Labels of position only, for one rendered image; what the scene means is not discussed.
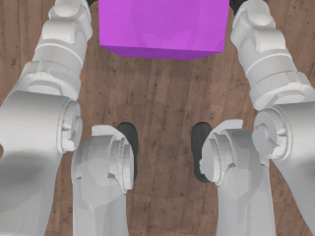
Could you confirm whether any carton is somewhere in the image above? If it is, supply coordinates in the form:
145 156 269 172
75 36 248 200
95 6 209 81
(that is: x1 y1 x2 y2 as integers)
98 0 229 60

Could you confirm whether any robot left shin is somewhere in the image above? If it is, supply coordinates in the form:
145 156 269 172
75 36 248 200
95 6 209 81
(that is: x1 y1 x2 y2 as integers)
71 124 130 184

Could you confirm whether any robot right forearm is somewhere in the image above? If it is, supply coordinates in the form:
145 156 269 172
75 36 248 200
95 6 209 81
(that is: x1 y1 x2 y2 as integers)
230 0 315 111

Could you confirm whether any robot left upper arm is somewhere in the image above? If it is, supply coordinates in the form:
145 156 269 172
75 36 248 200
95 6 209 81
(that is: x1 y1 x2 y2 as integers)
0 90 83 236

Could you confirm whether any robot right hand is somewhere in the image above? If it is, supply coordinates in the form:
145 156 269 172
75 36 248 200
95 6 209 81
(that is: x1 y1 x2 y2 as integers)
228 0 248 17

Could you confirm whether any robot left forearm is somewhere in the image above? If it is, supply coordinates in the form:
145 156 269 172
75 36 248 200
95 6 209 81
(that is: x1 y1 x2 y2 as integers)
0 0 94 146

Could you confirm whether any robot right upper arm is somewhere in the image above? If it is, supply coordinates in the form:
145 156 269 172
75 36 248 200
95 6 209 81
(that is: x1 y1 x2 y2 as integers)
251 101 315 236

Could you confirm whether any left robot thigh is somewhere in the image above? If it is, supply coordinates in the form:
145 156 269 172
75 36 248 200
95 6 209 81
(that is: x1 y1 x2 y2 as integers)
72 135 134 236

